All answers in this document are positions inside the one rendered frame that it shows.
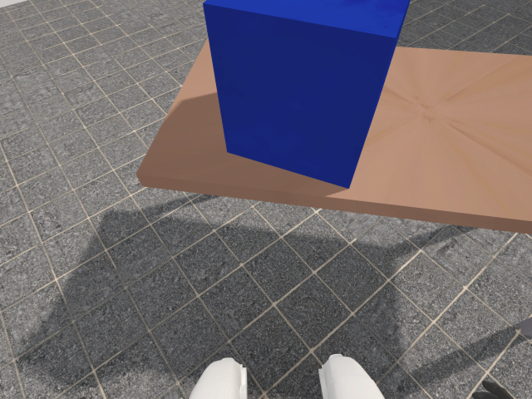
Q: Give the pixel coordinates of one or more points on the carton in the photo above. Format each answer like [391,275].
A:
[298,81]

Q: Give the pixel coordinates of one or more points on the robot thigh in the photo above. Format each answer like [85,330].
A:
[344,378]
[223,379]

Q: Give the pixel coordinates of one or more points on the robot left thigh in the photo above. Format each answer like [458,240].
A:
[223,379]

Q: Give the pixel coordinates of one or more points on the table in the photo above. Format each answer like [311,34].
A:
[450,142]

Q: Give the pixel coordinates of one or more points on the robot right thigh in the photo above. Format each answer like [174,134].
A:
[344,378]

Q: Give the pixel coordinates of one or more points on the right robot hand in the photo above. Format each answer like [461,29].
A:
[494,392]

